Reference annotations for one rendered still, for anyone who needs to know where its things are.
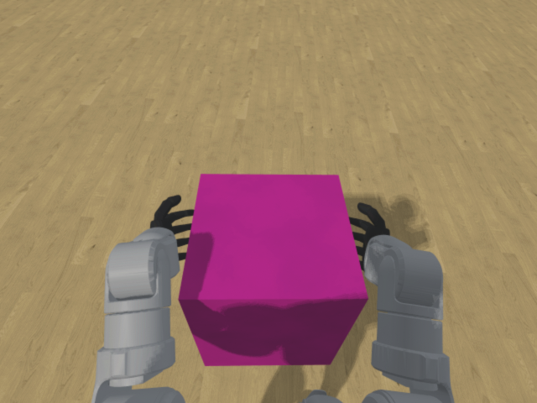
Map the left robot forearm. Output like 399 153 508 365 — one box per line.
91 228 180 403

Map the carton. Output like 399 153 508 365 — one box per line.
178 174 368 366

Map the right robot hand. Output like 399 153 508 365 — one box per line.
349 202 390 271

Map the right robot forearm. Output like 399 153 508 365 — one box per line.
363 235 455 403

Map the robot right shin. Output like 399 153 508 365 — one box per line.
306 390 327 399

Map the left robot hand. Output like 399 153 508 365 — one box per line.
150 195 194 261

